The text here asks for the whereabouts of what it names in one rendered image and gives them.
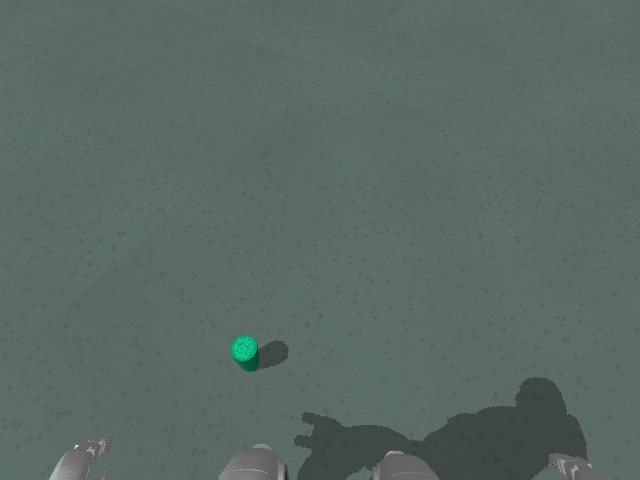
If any cup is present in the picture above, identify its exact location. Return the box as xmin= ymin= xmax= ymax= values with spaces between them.
xmin=230 ymin=335 xmax=259 ymax=372

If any right robot hand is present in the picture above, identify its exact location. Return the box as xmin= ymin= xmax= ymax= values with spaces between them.
xmin=548 ymin=453 xmax=609 ymax=480

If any left robot hand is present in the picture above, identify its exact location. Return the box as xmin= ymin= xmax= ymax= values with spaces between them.
xmin=49 ymin=435 xmax=117 ymax=480

